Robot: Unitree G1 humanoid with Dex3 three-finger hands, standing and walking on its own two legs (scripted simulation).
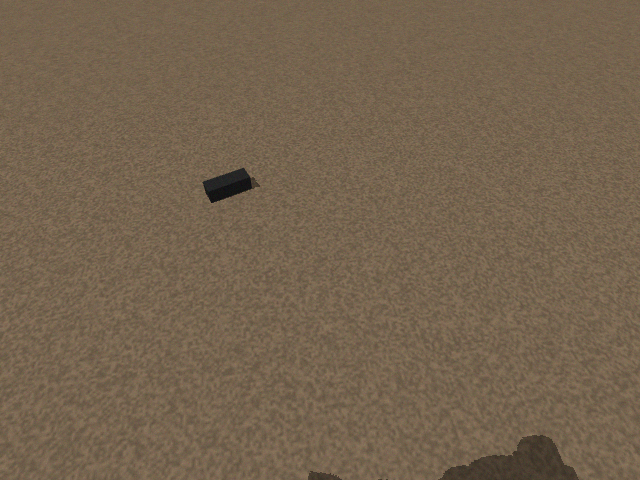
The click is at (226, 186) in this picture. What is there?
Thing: lying carton
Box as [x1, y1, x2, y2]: [203, 168, 251, 202]
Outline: 245,170 241,168 204,181 203,184 205,191 210,201 212,202 251,188 250,179
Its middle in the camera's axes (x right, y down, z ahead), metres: -0.42 -0.24 +1.79
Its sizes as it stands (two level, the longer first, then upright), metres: 0.198 0.074 0.070
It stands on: the floor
